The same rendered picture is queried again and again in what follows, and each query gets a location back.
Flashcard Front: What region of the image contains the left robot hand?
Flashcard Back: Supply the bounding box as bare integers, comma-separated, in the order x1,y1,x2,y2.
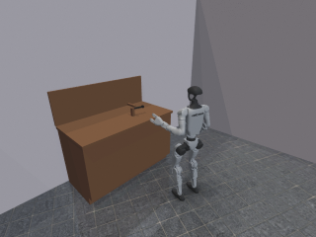
150,114,163,126

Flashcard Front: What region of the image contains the robot right shin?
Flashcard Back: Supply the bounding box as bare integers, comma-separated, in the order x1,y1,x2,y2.
189,160,198,188

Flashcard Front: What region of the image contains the left robot forearm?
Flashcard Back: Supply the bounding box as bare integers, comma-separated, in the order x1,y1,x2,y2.
160,121,182,135

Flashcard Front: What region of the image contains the left robot thigh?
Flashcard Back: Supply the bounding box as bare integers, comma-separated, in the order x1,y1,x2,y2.
172,143,188,175

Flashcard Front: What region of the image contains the robot left upper arm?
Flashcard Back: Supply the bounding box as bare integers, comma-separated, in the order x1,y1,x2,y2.
177,108,188,136

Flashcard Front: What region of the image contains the counter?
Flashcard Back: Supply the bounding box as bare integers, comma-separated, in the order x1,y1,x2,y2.
47,75,173,204

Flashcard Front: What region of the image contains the right robot forearm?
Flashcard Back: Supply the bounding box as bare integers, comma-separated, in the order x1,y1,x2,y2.
199,126,208,133

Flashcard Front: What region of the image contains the robot right upper arm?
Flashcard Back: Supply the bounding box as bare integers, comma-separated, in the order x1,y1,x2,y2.
201,105,210,128

